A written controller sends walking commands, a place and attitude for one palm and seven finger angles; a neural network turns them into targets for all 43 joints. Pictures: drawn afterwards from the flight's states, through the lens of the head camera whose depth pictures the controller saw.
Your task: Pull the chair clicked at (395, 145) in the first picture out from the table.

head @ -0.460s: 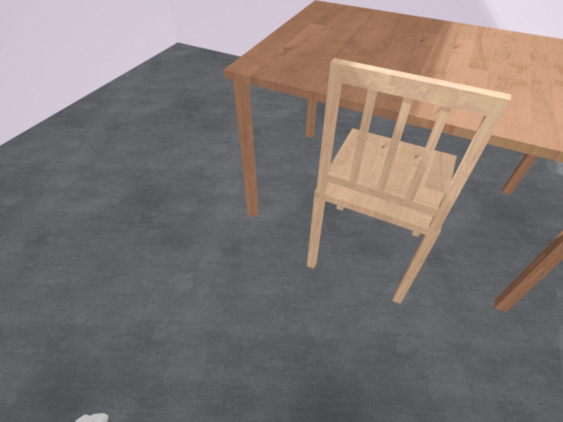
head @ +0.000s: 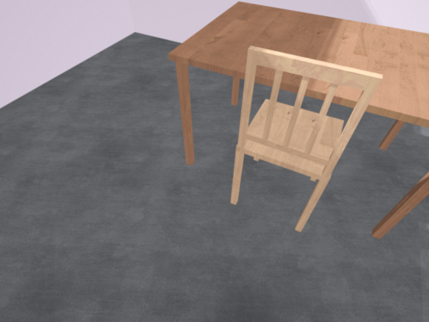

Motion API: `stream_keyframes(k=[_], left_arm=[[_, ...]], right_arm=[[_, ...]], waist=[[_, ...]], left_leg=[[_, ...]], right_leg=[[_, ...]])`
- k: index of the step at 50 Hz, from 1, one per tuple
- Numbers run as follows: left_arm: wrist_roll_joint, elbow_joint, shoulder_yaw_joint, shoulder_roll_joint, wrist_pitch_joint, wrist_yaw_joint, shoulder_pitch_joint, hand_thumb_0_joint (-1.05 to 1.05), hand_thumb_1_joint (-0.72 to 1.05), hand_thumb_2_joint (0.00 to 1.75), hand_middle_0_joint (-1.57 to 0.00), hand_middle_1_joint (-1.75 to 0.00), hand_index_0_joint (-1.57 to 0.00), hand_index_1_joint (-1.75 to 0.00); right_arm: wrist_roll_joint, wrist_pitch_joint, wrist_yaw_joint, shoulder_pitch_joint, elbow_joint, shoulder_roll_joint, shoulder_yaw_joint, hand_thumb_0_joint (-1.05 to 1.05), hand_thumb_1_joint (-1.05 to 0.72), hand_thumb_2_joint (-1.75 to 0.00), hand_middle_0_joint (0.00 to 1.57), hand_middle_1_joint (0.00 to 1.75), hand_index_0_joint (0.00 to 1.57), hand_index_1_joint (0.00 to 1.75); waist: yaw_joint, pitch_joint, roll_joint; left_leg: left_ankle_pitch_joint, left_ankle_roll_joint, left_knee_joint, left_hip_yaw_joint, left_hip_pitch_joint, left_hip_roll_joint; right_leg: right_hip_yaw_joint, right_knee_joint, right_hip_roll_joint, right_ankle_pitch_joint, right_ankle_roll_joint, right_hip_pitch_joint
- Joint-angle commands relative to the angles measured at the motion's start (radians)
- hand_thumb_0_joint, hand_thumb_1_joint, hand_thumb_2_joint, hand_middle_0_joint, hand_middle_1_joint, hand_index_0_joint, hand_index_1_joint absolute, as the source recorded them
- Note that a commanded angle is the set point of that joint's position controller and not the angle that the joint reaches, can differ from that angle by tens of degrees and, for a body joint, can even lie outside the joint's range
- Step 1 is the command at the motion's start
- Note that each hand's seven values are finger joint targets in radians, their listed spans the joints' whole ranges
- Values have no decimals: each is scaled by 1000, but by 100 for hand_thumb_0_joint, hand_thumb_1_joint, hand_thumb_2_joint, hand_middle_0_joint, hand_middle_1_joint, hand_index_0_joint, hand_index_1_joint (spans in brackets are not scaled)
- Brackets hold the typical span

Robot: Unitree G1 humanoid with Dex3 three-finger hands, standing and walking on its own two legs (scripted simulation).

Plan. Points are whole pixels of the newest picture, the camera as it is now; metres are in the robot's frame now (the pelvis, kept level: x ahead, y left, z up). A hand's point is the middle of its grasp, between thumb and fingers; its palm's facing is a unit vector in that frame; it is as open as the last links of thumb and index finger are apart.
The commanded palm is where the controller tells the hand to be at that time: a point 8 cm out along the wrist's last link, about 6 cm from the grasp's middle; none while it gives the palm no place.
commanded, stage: stand and wait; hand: left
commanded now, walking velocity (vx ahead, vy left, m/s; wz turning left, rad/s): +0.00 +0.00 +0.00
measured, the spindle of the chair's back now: (295, 114) +0.80 -0.23 -0.09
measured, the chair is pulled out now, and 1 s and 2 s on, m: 0.00 0.00 0.00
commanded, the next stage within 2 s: look at it before walking up in 0.36 s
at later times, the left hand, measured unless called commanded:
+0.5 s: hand out of the picture +0.07 +0.25 -0.15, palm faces -0.02 -0.94 -0.34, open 7.4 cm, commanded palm none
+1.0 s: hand out of the picture +0.06 +0.25 -0.15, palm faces -0.02 -0.94 -0.33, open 7.4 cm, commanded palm none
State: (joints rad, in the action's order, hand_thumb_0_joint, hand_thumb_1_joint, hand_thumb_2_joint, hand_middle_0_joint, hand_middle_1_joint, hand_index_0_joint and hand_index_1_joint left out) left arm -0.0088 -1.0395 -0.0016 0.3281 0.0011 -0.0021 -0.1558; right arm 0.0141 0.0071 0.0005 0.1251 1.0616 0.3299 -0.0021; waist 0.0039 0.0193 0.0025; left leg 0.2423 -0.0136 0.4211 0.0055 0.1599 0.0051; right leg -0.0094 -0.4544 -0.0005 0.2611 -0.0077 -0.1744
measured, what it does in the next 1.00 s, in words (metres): stands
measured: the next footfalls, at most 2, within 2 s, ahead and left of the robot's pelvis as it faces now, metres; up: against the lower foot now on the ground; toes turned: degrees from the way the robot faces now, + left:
left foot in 1.80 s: +0.02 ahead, +0.14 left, +0.00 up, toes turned -15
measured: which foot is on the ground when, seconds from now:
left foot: down 0.00-1.00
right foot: down 0.00-1.00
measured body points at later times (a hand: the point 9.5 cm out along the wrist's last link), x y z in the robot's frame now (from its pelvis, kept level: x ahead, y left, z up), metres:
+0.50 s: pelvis -0.01 +0.00 +0.00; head +0.00 -0.01 +0.45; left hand +0.07 +0.30 -0.12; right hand +0.07 -0.29 -0.13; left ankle -0.01 +0.13 -0.74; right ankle -0.01 -0.11 -0.74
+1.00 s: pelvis +0.00 +0.00 +0.00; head +0.01 +0.00 +0.45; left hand +0.06 +0.30 -0.13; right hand +0.07 -0.29 -0.13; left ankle -0.01 +0.13 -0.74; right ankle -0.01 -0.11 -0.74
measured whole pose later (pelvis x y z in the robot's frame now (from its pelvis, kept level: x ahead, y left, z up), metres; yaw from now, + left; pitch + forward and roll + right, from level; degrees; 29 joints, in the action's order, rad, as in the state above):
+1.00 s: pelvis +0.00 +0.00 +0.00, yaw +0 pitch -1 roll +0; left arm -0.01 -1.09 0.00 0.34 0.01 0.00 -0.15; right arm 0.01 0.01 0.00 0.13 1.12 0.33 0.00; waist 0.01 0.03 0.00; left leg 0.20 -0.01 0.35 0.00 0.14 0.01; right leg -0.01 -0.38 0.00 0.22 -0.01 -0.15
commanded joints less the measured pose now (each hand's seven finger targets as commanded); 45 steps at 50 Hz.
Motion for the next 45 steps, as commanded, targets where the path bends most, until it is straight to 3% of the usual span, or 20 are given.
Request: stream_keyframes(k=[1,14,45], left_arm=[[-1,56,47,218,30,18,41,0,90,90,-20,-30,-20,-30],[-1,26,44,224,28,16,49,0,90,90,-20,-30,-20,-30],[-3,11,42,214,30,14,42,0,90,90,-20,-30,-20,-30]], right_arm=[[-3,30,-17,-54,-58,198,-37,0,-90,-90,20,30,20,30],[-4,30,-16,-39,-21,205,-34,0,-90,-90,20,30,20,30],[-5,33,-16,-43,-6,199,-32,0,-90,-90,20,30,20,30]], waist=[[-3,-76,1],[-3,-45,6],[-2,-54,3]], left_leg=[[-185,43,-58,79,-16,100],[-137,40,-94,86,-3,105],[-176,38,-112,94,-34,110]], right_leg=[[-110,86,122,-218,-36,30],[-115,118,120,-148,-34,21],[-111,136,119,-184,-27,30]])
